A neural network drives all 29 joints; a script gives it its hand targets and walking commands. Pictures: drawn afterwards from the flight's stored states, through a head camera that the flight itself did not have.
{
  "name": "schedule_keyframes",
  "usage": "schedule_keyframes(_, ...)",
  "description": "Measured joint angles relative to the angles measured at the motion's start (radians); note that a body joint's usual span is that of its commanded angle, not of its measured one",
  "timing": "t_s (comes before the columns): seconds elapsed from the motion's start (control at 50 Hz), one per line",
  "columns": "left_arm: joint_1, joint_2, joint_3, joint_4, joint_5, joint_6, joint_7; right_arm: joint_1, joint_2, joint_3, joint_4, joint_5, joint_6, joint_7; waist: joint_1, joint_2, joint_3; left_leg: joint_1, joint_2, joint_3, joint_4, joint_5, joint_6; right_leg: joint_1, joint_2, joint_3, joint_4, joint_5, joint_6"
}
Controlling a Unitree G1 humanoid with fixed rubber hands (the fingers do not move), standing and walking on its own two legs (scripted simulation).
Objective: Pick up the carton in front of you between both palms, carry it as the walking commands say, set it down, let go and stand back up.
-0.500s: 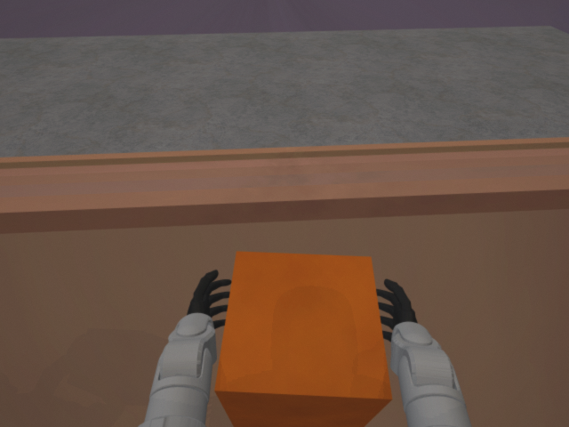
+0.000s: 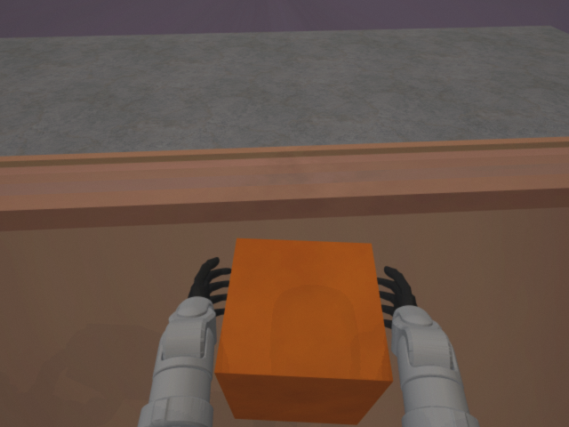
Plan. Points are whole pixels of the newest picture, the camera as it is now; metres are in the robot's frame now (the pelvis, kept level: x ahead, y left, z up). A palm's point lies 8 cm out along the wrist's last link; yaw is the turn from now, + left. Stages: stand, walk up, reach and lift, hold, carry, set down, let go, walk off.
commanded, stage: reach and lift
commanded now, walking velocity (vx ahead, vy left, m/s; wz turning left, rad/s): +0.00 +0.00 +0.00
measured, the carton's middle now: (299, 335) +0.30 +0.00 -0.05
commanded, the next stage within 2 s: hold in 0.54 s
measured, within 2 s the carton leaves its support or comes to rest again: neither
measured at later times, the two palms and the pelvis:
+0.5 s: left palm (200, 301) +0.30 +0.15 +0.04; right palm (405, 311) +0.30 -0.15 +0.03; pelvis +0.02 +0.00 +0.01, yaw +0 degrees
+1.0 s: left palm (197, 300) +0.29 +0.15 +0.06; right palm (409, 311) +0.29 -0.15 +0.05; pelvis +0.00 +0.00 +0.00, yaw +0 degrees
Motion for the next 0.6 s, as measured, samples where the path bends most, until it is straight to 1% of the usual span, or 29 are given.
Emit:
schedule_keyframes(0.32,0.061,0.017,-0.065,-0.066,-0.02,0.047,0.001,0.065,-0.009,0.064,-0.075,0.022,0.048,-0.011,-0.002,0.0,-0.007,0.066,0.006,-0.001,-0.065,0.01,0.002,0.067,-0.004,-0.004,-0.067,0.01,-0.004)
schedule_keyframes(0.54,0.075,0.02,-0.081,-0.095,-0.026,0.077,0.003,0.078,-0.011,0.079,-0.102,0.028,0.076,-0.012,-0.002,0.0,-0.005,0.093,0.008,0.002,-0.081,0.014,0.003,0.095,-0.006,-0.004,-0.084,0.015,-0.004)
schedule_keyframes(0.6,0.083,0.022,-0.092,-0.119,-0.034,0.09,0.005,0.085,-0.013,0.088,-0.126,0.034,0.088,-0.014,-0.003,0.0,-0.005,0.1,0.007,0.001,-0.086,0.017,0.004,0.102,-0.007,-0.004,-0.09,0.018,-0.004)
